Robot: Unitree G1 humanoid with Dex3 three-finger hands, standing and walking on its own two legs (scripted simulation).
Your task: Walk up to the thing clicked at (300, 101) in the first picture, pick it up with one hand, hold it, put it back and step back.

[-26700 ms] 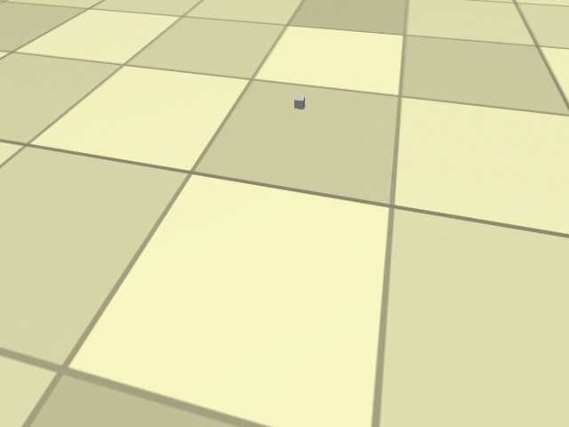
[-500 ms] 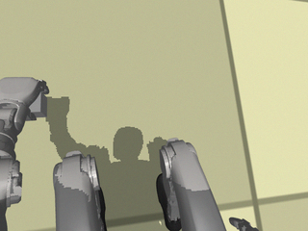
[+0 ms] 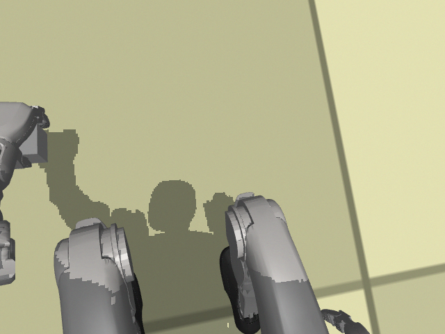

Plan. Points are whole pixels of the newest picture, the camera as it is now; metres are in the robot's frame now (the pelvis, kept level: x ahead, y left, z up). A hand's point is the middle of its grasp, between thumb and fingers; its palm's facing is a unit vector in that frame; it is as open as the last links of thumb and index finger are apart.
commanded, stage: lower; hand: left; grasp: from above
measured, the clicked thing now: (24, 144) +0.47 +0.30 -0.20
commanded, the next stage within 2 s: rest in 0.30 s
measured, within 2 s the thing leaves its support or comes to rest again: rests again in 0.94 s
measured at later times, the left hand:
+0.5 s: hand (33, 154) +0.46 +0.30 -0.23, palm faces -0.49 -0.03 -0.87, open 8.9 cm
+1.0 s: hand (45, 153) +0.47 +0.29 -0.27, palm faces -0.49 -0.06 -0.87, open 9.0 cm
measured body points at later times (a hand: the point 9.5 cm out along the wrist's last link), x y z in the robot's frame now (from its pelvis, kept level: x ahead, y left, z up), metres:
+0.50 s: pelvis +0.00 +0.00 -0.03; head +0.26 +0.09 +0.32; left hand +0.48 +0.30 -0.18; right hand +0.05 -0.27 -0.12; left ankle +0.08 +0.13 -0.31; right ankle +0.10 -0.13 -0.31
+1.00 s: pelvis +0.01 +0.00 -0.04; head +0.29 +0.10 +0.30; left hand +0.49 +0.29 -0.22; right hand +0.05 -0.27 -0.12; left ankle +0.08 +0.13 -0.31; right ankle +0.10 -0.13 -0.31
